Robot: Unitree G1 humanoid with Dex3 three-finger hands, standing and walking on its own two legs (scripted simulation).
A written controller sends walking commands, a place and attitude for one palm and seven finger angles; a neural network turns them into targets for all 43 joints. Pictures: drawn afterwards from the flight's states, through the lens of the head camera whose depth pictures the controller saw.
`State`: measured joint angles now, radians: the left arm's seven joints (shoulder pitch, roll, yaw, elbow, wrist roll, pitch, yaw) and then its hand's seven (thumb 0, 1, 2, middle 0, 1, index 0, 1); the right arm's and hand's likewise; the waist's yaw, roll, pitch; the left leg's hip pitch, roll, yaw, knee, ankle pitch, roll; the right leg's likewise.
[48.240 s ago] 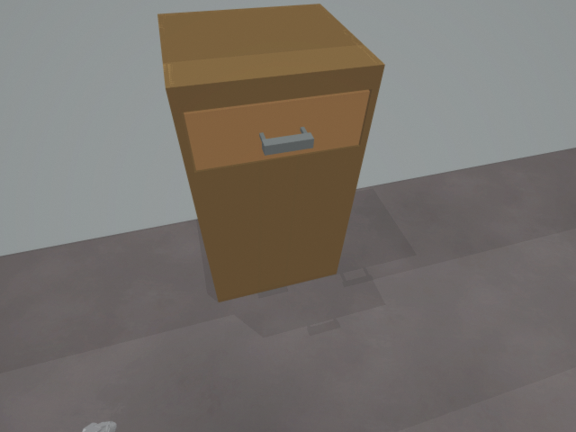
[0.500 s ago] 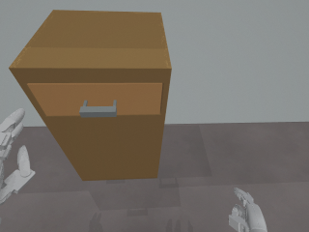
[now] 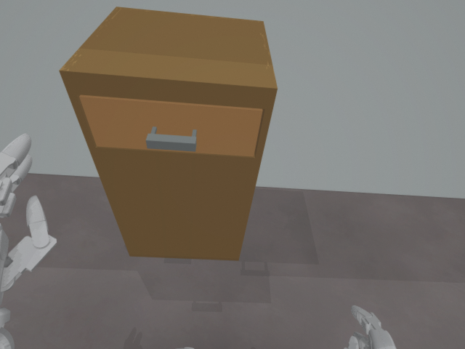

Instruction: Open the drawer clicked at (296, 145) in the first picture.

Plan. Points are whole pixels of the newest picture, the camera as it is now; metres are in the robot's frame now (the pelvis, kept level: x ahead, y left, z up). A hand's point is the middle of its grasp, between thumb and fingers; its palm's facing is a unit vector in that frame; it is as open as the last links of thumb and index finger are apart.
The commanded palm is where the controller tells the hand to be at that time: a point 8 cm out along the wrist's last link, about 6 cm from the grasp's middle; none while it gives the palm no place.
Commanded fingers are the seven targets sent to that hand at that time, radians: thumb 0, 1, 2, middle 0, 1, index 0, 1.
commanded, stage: step back with the hand held close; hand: left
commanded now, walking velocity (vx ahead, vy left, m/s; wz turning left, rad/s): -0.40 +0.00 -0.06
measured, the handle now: (173, 137) +0.61 +0.19 +0.00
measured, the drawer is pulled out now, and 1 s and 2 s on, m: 0.00 0.00 0.00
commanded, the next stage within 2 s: stop stepping back and stand still in 0.26 s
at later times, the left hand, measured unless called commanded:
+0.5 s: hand out of the picture +0.07 +0.18 +0.19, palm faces +0.21 -0.84 -0.51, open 7.4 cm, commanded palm +0.01 +0.23 +0.20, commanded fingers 0.00 0.90 0.90 -0.20 -0.30 -0.20 -0.30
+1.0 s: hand out of the picture -0.01 +0.18 +0.20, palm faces +0.35 -0.79 -0.50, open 7.4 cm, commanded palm -0.05 +0.22 +0.20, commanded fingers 0.00 0.90 0.90 -0.20 -0.30 -0.20 -0.30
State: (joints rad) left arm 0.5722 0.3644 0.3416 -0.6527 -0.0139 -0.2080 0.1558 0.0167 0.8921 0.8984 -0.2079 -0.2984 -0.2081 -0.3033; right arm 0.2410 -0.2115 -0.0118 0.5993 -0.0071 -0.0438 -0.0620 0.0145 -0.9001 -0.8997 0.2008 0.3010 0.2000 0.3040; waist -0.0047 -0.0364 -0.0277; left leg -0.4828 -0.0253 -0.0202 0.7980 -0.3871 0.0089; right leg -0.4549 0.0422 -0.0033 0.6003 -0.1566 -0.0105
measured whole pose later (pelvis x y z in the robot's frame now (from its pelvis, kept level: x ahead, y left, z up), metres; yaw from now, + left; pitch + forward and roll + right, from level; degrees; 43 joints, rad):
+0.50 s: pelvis -0.14 -0.03 +0.01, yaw -5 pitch +5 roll -1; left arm 0.68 0.47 0.39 -0.67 -0.07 -0.20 0.12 0.02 0.89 0.90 -0.21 -0.30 -0.21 -0.30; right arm 0.18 -0.18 0.03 0.63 -0.01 -0.09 -0.03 0.01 -0.90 -0.90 0.20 0.30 0.20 0.30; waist 0.00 -0.01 -0.07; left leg -0.65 0.01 -0.03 0.80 -0.26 -0.04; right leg -0.15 0.05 -0.05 0.50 -0.43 -0.06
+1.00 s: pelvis -0.20 -0.05 +0.02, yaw -4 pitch +0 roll +1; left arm 0.66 0.40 0.38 -0.54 -0.04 -0.23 0.15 0.02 0.89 0.90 -0.21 -0.30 -0.21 -0.30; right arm 0.25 -0.19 0.02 0.61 0.01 -0.09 -0.04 0.01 -0.90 -0.90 0.20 0.30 0.20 0.30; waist 0.00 0.03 -0.07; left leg -0.36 0.00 0.02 0.76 -0.39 0.00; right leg -0.26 0.03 -0.09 0.55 -0.30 -0.08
